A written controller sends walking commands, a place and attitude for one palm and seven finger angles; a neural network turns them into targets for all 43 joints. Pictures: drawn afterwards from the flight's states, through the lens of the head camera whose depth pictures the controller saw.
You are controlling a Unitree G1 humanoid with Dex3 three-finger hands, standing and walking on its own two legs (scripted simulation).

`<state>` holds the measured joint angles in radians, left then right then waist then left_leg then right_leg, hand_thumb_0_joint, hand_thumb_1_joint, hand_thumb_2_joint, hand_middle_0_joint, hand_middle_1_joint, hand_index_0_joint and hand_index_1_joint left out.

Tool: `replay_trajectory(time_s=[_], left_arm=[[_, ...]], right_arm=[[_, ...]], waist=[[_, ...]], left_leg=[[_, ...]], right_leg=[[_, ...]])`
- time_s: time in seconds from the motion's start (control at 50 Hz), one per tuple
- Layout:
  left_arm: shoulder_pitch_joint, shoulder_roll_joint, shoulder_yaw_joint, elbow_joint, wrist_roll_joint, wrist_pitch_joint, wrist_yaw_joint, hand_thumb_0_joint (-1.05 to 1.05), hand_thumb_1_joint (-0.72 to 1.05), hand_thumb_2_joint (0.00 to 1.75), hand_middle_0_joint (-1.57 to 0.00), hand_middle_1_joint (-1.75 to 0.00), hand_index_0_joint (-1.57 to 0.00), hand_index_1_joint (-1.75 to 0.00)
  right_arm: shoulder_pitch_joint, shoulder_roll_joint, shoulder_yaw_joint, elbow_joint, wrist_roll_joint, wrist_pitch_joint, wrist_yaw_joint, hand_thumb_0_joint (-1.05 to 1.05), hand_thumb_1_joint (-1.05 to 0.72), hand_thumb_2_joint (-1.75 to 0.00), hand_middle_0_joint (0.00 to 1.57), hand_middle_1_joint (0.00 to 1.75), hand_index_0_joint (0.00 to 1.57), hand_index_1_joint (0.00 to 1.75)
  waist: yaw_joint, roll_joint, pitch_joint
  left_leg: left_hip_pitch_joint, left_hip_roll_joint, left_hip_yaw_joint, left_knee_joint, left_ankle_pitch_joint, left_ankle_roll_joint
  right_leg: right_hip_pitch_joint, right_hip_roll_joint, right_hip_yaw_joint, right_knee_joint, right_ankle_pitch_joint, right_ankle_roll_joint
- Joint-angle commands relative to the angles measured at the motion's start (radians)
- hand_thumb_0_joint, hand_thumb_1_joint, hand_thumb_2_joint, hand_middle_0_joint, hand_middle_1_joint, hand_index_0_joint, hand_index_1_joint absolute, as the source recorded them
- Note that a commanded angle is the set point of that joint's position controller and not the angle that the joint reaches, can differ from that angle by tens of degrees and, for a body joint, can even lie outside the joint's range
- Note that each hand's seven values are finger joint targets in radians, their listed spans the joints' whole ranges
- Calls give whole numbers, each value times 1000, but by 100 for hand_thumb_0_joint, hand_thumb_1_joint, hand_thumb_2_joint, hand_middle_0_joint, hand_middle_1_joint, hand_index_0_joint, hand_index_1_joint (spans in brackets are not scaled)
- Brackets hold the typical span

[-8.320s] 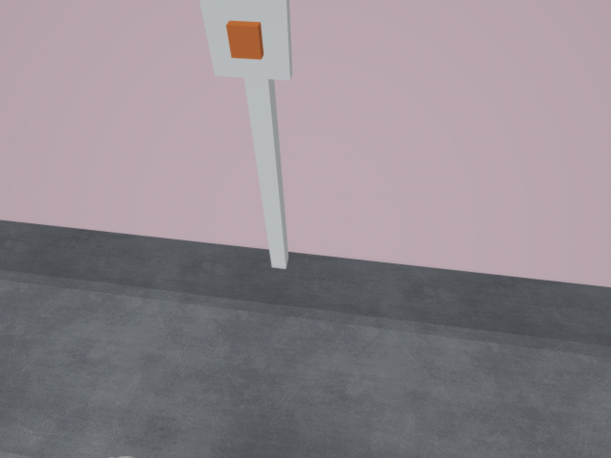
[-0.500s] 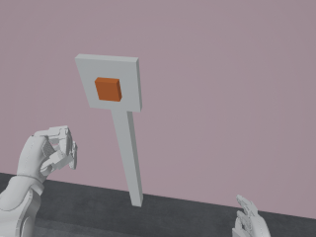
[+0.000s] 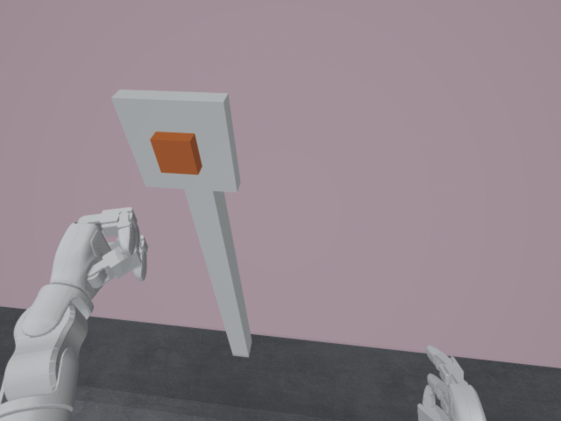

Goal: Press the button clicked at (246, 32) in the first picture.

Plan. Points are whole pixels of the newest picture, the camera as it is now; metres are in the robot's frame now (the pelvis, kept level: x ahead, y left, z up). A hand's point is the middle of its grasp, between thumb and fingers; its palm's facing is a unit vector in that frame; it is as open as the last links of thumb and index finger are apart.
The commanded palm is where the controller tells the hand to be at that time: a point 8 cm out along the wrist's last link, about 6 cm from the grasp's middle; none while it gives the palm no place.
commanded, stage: aim a knuckle at the button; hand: left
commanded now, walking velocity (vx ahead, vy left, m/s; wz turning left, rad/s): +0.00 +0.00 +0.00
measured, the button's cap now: (178, 152) +0.49 +0.22 +0.15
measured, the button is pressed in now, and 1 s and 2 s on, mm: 0 0 0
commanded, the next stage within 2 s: press the button with the knuckle in 1.52 s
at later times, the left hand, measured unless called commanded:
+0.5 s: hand (170, 219) +0.35 +0.19 +0.13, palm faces -0.01 -1.00 -0.03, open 3.1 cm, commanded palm +0.32 +0.25 +0.13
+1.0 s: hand (186, 202) +0.40 +0.19 +0.12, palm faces -0.01 -1.00 -0.02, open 3.1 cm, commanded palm +0.36 +0.24 +0.12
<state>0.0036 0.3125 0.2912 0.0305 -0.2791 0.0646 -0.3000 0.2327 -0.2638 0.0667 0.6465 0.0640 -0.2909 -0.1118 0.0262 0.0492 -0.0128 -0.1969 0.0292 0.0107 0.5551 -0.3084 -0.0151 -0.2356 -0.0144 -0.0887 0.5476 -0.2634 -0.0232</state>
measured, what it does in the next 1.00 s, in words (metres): stands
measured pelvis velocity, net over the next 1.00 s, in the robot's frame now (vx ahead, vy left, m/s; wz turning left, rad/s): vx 0.01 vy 0.01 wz -0.03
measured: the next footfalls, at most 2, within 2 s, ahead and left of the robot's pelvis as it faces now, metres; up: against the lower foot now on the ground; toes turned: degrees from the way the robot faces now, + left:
none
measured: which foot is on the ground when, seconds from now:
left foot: down 0.00-1.00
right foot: down 0.00-1.00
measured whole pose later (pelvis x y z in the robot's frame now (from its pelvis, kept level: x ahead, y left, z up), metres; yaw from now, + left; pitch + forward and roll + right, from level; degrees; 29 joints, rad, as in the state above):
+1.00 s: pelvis +0.01 +0.01 +0.00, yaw -2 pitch +3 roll +0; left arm -0.40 0.29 0.26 0.53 -0.20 -0.09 -0.21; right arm 0.29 -0.26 0.04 0.65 0.05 -0.14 -0.08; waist -0.03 0.03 -0.03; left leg -0.29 0.02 0.04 0.57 -0.33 0.00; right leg -0.34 -0.02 -0.05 0.57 -0.27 -0.01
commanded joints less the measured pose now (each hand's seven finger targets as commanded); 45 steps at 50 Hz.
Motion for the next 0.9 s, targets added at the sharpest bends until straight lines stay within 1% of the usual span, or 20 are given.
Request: replay_trajectory(time_s=[0.0, 0.02, 0.04, 0.08, 0.14, 0.16, 0.22, 0.28, 0.3, 0.38, 0.48, 0.52, 0.58, 0.6, 0.62, 0.66, 0.7, 0.76, 0.78, 0.88], left_arm=[[-304, 197, 85, -177, -26, -102, 9, 0, 90, 90, -130, -150, -130, -150], [-304, 210, 98, -149, -22, -102, 14, 0, 90, 90, -130, -150, -130, -150], [-311, 190, 77, -131, -18, -98, 13, 0, 90, 90, -130, -150, -130, -150], [-339, 183, 59, -91, -10, -89, 15, 0, 90, 90, -130, -150, -130, -150], [-376, 200, 68, -81, 1, -84, 21, 0, 90, 90, -130, -150, -130, -150], [-397, 189, 52, -85, 3, -89, 22, 0, 90, 90, -130, -150, -130, -150], [-461, 174, 32, -112, 8, -117, 31, 0, 90, 90, -130, -150, -130, -150], [-491, 216, 71, -54, 9, -137, 43, 0, 90, 90, -130, -150, -130, -150], [-512, 192, 51, -31, 11, -139, 44, 0, 90, 90, -130, -150, -130, -150], [-504, 160, 20, 37, 25, -132, 50, 0, 90, 90, -130, -150, -130, -150], [-526, 189, 47, 73, 30, -127, 58, 0, 90, 90, -130, -150, -130, -150], [-559, 172, 32, 52, 34, -140, 64, 0, 90, 90, -130, -150, -130, -150], [-648, 144, -8, 65, 41, -165, 80, 0, 90, 90, -130, -150, -130, -150], [-647, 157, 5, 80, 45, -169, 87, 0, 90, 90, -130, -150, -130, -150], [-667, 150, -6, 86, 47, -173, 88, 0, 90, 90, -130, -150, -130, -150], [-686, 168, 4, 121, 55, -180, 97, 0, 90, 90, -130, -150, -130, -150], [-718, 161, -7, 155, 59, -180, 97, 0, 90, 90, -130, -150, -130, -150], [-735, 175, 5, 247, 60, -178, 99, 0, 90, 90, -130, -150, -130, -150], [-777, 185, 9, 257, 61, -183, 99, 0, 90, 90, -130, -150, -130, -150], [-779, 197, 24, 274, 69, -218, 96, 0, 90, 90, -130, -150, -130, -150]], right_arm=[[-126, -102, -43, -164, -4, -58, -5, 0, -90, -90, 20, 30, 20, 30], [-118, -106, -45, -159, -4, -53, -5, 0, -90, -90, 20, 30, 20, 30], [-122, -104, -46, -158, -2, -49, -5, 0, -90, -90, 20, 30, 20, 30], [-119, -108, -47, -158, -1, -40, -5, 0, -90, -90, 20, 30, 20, 30], [-114, -109, -52, -165, 0, -26, -5, 0, -90, -90, 20, 30, 20, 30], [-115, -108, -51, -165, -1, -25, -4, 0, -90, -90, 20, 30, 20, 30], [-111, -102, -50, -171, -3, -25, -2, 0, -90, -90, 20, 30, 20, 30], [-94, -110, -52, -154, -6, -15, -3, 0, -90, -90, 20, 30, 20, 30], [-92, -108, -52, -150, -6, -12, -4, 0, -90, -90, 20, 30, 20, 30], [-81, -107, -54, -147, -5, 1, 3, 0, -90, -90, 20, 30, 20, 30], [-68, -113, -60, -154, -7, 30, 12, 0, -90, -90, 20, 30, 20, 30], [-67, -108, -62, -160, -7, 38, 14, 0, -90, -90, 20, 30, 20, 30], [-61, -105, -60, -149, -7, 45, 16, 0, -90, -90, 20, 30, 20, 30], [-54, -108, -64, -146, -7, 49, 15, 0, -90, -90, 20, 30, 20, 30], [-53, -108, -63, -143, -8, 50, 15, 0, -90, -90, 20, 30, 20, 30], [-45, -112, -66, -134, -9, 60, 14, 0, -90, -90, 20, 30, 20, 30], [-41, -112, -64, -133, -7, 69, 13, 0, -90, -90, 20, 30, 20, 30], [-29, -120, -63, -123, -8, 85, 13, 0, -90, -90, 20, 30, 20, 30], [-28, -120, -64, -122, -6, 90, 13, 0, -90, -90, 20, 30, 20, 30], [-13, -117, -70, -136, -12, 105, 21, 0, -90, -90, 20, 30, 20, 30]], waist=[[3, -24, -152], [4, -41, -145], [-1, -22, -125], [-7, -49, -107], [-6, -19, -148], [-8, -26, -158], [-14, 22, -208], [-19, -40, -209], [-26, -52, -196], [-20, -8, -208], [-13, -50, -234], [-18, -38, -253], [-40, -25, -222], [-38, -29, -234], [-43, -4, -232], [-45, -32, -238], [-50, -19, -239], [-51, -67, -226], [-57, -50, -224], [-39, -10, -315]], left_leg=[[-6, -35, -11, -81, 160, 40], [-16, -34, -12, -85, 162, 39], [-16, -35, -7, -84, 154, 39], [-31, -34, -9, -85, 143, 41], [-19, -36, -4, -83, 160, 40], [-18, -34, -6, -80, 167, 40], [16, -34, -8, -80, 196, 38], [-4, -30, -9, -79, 194, 39], [-3, -30, -8, -81, 194, 39], [-1, -31, -7, -78, 218, 34], [-19, -32, -1, -70, 261, 35], [-4, -32, 1, -70, 277, 34], [2, -27, -4, -69, 255, 34], [5, -26, -4, -67, 255, 34], [8, -28, -4, -67, 250, 33], [-2, -27, -5, -65, 242, 34], [-4, -28, -4, -65, 232, 34], [-39, -28, -7, -64, 212, 36], [-42, -29, -6, -64, 202, 35], [-22, -31, -3, -49, 260, 35]], right_leg=[[60, -2, 55, -97, 135, 19], [59, 0, 48, -93, 135, 19], [40, -1, 52, -97, 129, 19], [32, -2, 57, -101, 115, 18], [44, -4, 54, -91, 137, 16], [47, -3, 55, -89, 141, 15], [53, -2, 49, -71, 182, 11], [62, 1, 52, -72, 184, 13], [50, 2, 48, -72, 189, 14], [45, -1, 45, -60, 221, 7], [75, -2, 47, -51, 281, 7], [72, -1, 45, -44, 296, 6], [35, 3, 46, -50, 265, 5], [36, 4, 45, -48, 262, 5], [28, 3, 48, -48, 257, 4], [33, 3, 49, -50, 248, 4], [26, 2, 51, -48, 245, 3], [26, 3, 52, -50, 226, 2], [19, 0, 55, -50, 221, 3], [58, 1, 58, -26, 283, -4]])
